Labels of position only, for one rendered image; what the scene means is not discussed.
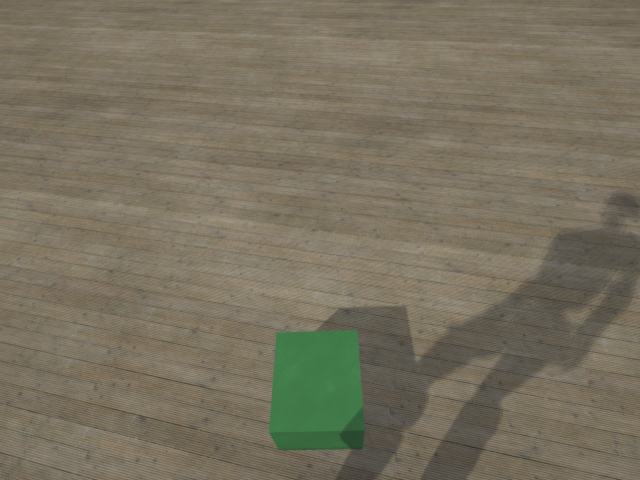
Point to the carton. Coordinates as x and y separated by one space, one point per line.
316 393

